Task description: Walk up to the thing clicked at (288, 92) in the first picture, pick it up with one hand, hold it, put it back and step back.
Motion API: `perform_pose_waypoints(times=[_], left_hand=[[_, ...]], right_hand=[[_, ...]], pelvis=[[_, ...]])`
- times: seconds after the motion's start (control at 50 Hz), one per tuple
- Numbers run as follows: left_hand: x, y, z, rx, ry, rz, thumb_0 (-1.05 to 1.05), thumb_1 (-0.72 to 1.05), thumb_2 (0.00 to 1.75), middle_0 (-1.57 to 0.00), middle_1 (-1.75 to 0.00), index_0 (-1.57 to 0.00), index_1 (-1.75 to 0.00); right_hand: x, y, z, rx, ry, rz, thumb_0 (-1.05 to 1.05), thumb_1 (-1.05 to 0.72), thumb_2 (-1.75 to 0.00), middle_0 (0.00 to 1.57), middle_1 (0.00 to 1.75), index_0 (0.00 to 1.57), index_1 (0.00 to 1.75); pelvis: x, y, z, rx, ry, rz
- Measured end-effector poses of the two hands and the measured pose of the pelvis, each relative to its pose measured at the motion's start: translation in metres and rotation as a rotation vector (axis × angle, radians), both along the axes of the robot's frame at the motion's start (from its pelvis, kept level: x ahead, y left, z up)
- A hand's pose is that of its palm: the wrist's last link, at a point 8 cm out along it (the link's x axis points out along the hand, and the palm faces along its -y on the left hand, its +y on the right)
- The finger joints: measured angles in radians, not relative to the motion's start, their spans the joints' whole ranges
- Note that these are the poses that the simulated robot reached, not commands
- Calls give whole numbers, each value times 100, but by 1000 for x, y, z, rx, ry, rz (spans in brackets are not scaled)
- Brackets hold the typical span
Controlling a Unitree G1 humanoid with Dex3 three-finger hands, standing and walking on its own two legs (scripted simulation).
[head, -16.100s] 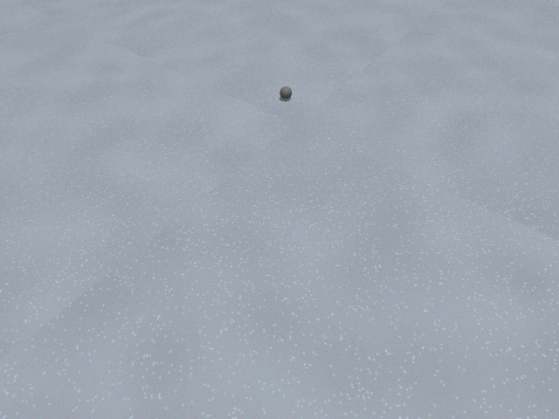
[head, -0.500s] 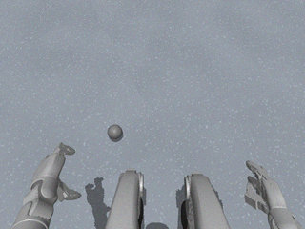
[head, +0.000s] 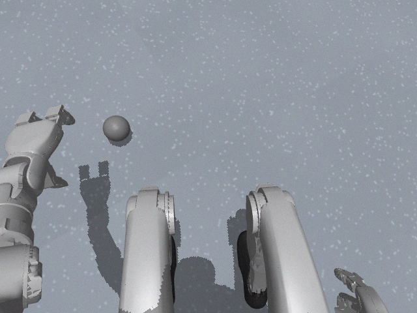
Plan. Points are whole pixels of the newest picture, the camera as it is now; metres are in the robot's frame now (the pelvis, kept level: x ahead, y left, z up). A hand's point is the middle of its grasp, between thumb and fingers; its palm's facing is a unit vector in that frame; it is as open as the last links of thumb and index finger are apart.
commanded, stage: rise first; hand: left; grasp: from above
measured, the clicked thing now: (116, 128) +0.53 +0.29 -0.36
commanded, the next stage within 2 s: approach in 1.20 s
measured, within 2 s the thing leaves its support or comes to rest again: neither
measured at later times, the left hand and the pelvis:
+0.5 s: hand (71, 143) +0.43 +0.34 -0.20, palm faces -0.46 -0.06 -0.89, open 13.9 cm; pelvis +0.00 +0.01 -0.05, yaw -2 degrees
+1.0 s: hand (82, 138) +0.46 +0.33 -0.23, palm faces -0.45 -0.08 -0.89, open 14.1 cm; pelvis +0.01 +0.01 -0.06, yaw -4 degrees
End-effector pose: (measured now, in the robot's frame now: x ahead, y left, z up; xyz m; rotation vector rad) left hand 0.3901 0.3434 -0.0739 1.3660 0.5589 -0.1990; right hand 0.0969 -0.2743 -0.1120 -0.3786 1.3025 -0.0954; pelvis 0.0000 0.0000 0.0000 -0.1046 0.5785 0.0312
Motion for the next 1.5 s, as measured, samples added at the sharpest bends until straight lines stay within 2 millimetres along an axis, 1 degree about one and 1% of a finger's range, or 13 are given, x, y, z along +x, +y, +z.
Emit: perform_pose_waypoints(times=[0.06, 0.14, 0.4, 0.62, 0.78, 0.94, 1.22, 1.36, 1.44, 1.5], left_hand=[[9, 1, -10, 28, -13, -25, 0, -50, 100, -7, -107, -8, -106], [18, 1, -21, 62, -11, -56, 0, -50, 100, -8, -104, -8, -104], [43, -5, -53, 108, -3, -143, 0, -49, 98, -11, -97, -11, -97], [56, -7, -77, 113, -18, -121, 0, -49, 98, -11, -100, -11, -99], [66, -11, -88, 112, -15, -106, 0, -51, 99, -9, -102, -9, -101], [72, -14, -95, 99, -8, -108, 0, -52, 99, -9, -103, -9, -103], [71, -13, -105, 101, -9, -114, 0, -53, 100, -8, -104, -8, -104], [74, -16, -108, 96, -13, -112, 0, -53, 100, -8, -105, -8, -104], [80, -21, -112, 105, -10, -130, 0, -51, 98, -8, -107, -9, -105], [92, -30, -115, 104, -21, -153, 0, -50, 96, -8, -108, -10, -106]], right_hand=[[-8, 2, -3, -13, 23, -11, 0, -88, -90, 20, 30, 20, 29], [-13, 5, -7, -23, 42, -17, 0, -88, -90, 20, 30, 21, 29], [-11, 11, -25, -22, 73, 11, 0, -90, -90, 20, 30, 21, 29], [-15, 10, -37, -20, 113, 31, 0, -90, -90, 20, 30, 21, 29], [-23, 9, -41, -19, 143, 21, 0, -90, -90, 20, 30, 21, 29], [-29, 9, -41, -22, 167, 14, 0, -90, -90, 20, 30, 21, 29], [-26, 9, -47, -22, 169, 35, 0, -90, -90, 20, 30, 20, 29], [-27, 9, -49, -26, 163, 45, 0, -90, -90, 20, 30, 20, 29], [-30, 9, -50, -32, 166, 49, 0, -91, -90, 20, 30, 21, 29], [-34, 9, -49, -41, 171, 51, 0, -91, -90, 20, 30, 21, 29]], pelvis=[[-1, 3, -8, -9, -3, -1], [-1, 6, -15, -19, 0, 0], [3, 9, -38, -34, 6, -7], [7, 7, -52, -37, 13, -21], [10, 7, -56, -40, 15, -29], [12, 7, -59, -46, 17, -35], [12, 7, -66, -48, 8, -36], [11, 6, -70, -48, 3, -39], [10, 6, -72, -48, 2, -41], [10, 6, -75, -49, 2, -44]])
